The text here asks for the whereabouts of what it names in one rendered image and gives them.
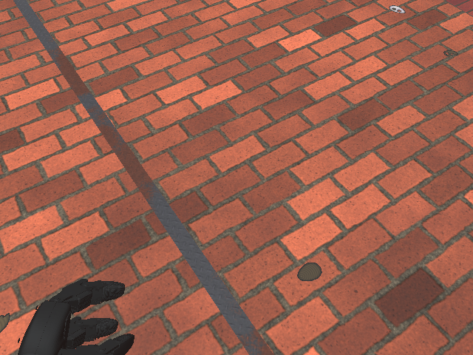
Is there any left robot hand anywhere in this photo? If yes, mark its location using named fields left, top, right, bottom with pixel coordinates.
left=18, top=279, right=135, bottom=355

